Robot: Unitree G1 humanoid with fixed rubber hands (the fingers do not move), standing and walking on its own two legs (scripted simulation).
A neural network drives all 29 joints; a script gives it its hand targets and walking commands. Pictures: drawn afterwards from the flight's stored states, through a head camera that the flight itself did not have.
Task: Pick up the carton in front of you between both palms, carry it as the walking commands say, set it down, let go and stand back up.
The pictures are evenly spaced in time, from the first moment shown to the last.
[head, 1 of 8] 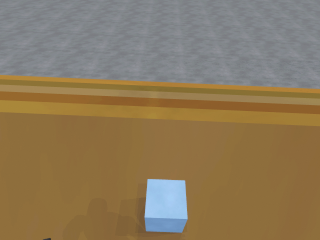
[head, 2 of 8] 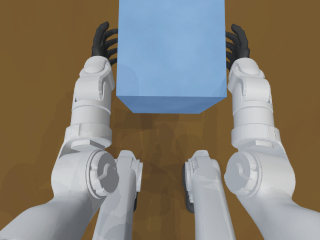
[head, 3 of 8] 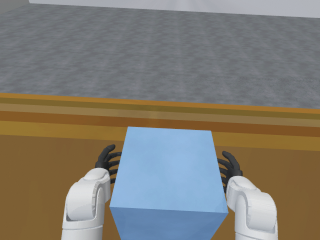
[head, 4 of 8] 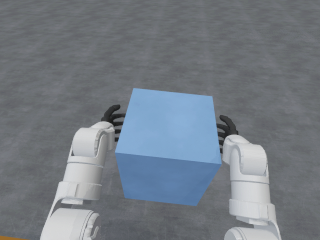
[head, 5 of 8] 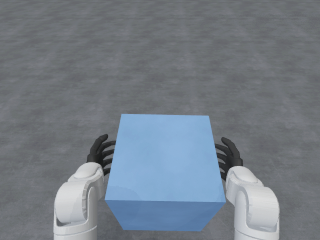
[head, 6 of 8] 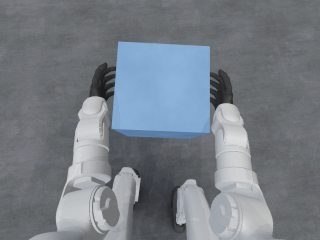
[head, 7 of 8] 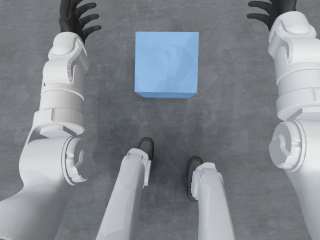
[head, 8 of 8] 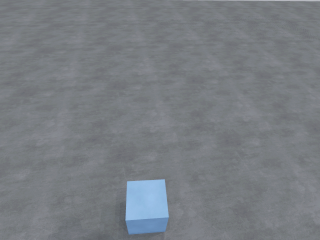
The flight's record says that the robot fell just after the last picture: no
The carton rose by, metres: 0.68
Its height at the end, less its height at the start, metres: -0.82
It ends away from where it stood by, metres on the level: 4.90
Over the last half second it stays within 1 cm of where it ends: yes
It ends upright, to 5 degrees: yes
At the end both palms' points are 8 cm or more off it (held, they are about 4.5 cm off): yes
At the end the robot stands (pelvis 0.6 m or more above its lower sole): yes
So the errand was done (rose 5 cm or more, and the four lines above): yes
